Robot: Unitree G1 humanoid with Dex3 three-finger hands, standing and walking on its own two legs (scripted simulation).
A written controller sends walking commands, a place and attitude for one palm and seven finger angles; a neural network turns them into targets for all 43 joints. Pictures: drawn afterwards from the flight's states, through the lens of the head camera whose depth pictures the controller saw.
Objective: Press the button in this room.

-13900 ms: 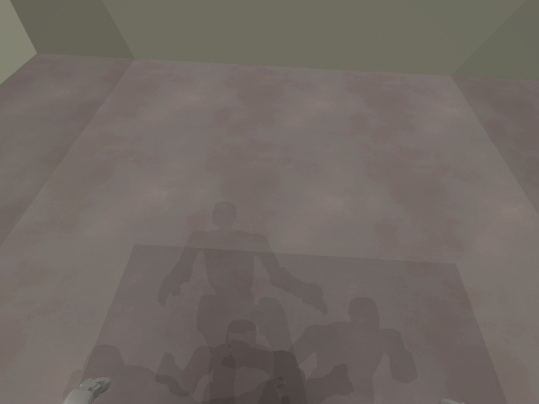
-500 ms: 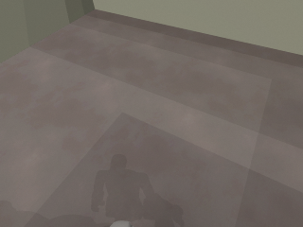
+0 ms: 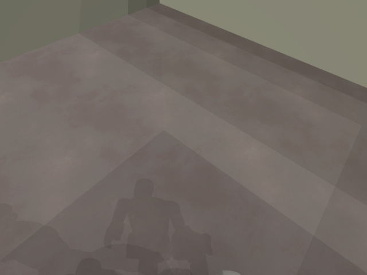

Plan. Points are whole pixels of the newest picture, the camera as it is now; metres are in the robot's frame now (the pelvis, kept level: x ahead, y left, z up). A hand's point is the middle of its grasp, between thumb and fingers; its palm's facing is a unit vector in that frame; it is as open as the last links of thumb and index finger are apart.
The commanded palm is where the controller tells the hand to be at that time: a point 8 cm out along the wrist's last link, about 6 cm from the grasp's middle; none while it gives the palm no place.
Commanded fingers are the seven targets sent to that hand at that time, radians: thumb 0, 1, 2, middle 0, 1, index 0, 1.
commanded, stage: turn or walk to find it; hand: left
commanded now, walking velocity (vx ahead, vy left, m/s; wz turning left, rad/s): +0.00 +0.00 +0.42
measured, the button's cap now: out of the picture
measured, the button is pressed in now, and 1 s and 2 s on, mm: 0 0 0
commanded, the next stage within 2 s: none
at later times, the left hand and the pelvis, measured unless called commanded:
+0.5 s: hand out of the picture -0.01 +0.13 -0.15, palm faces +0.26 -0.92 -0.28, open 7.3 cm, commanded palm none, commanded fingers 0.00 0.90 0.90 -0.20 -0.30 -0.20 -0.30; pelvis -0.04 -0.07 +0.00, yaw +15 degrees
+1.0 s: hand out of the picture -0.15 +0.18 -0.18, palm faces +0.47 -0.85 -0.24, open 7.3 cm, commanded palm none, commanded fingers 0.00 0.90 0.90 -0.20 -0.30 -0.20 -0.30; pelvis -0.10 -0.03 +0.00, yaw +26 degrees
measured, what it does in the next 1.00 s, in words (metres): walks backwards, turning left: right foot, then left foot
